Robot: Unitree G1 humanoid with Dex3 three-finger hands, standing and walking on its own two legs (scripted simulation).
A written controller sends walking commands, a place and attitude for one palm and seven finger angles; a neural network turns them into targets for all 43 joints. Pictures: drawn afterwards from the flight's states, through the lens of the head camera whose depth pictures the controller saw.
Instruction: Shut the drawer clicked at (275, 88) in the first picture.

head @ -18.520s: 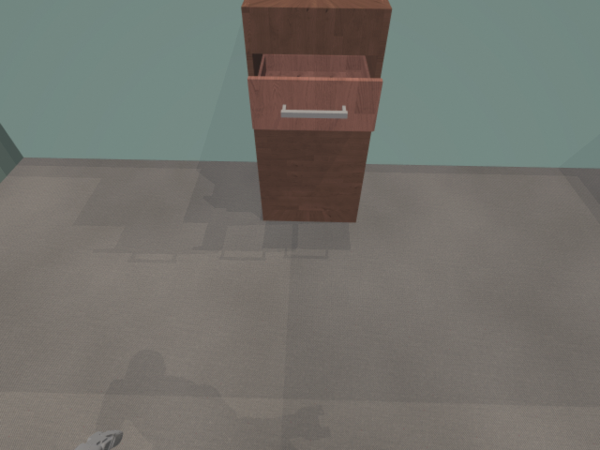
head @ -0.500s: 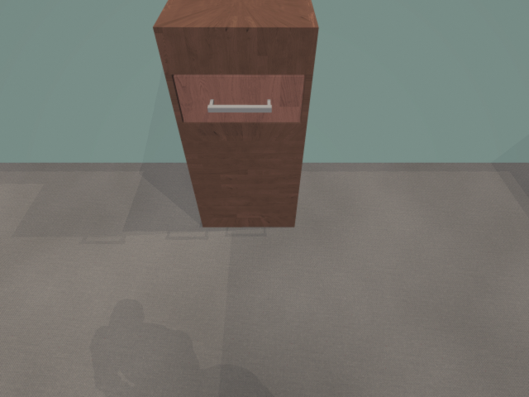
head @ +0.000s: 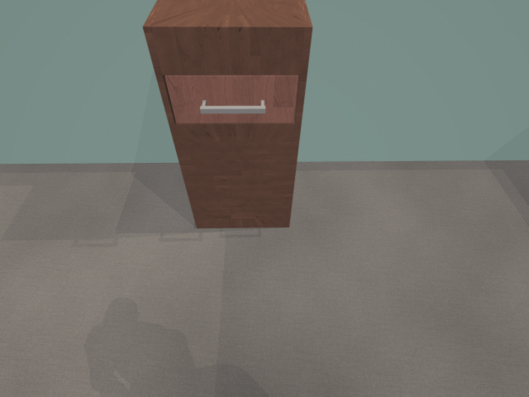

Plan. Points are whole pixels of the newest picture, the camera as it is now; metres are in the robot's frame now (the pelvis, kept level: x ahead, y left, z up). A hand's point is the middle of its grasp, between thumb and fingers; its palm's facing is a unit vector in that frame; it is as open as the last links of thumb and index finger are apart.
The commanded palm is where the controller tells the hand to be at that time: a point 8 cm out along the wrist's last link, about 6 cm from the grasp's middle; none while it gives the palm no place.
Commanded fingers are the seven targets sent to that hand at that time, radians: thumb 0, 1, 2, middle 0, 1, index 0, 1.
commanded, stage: look to check the result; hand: left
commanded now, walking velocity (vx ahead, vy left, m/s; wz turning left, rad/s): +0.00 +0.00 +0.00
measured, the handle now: (233, 106) +0.90 +0.15 -0.09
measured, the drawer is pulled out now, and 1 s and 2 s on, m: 0.00 0.00 0.00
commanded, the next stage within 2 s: stand and wait in 0.40 s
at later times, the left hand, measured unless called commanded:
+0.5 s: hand out of the picture +0.02 +0.18 -0.17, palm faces +0.04 -0.98 -0.20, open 7.4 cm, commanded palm none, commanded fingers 0.00 0.90 0.90 -0.20 -0.30 -0.20 -0.30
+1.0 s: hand out of the picture +0.05 +0.20 -0.17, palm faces +0.02 -0.97 -0.25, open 7.4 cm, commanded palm none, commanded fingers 0.00 0.90 0.90 -0.20 -0.30 -0.20 -0.30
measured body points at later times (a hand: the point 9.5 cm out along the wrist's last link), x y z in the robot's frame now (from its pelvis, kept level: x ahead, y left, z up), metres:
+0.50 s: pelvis +0.01 +0.00 +0.00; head +0.02 -0.01 +0.45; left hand +0.02 +0.23 -0.16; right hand +0.00 -0.22 -0.16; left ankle +0.01 +0.12 -0.74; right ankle +0.02 -0.11 -0.74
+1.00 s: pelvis +0.01 -0.01 +0.00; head +0.03 -0.01 +0.45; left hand +0.05 +0.25 -0.15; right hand +0.03 -0.25 -0.15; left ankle +0.01 +0.12 -0.74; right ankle +0.02 -0.11 -0.74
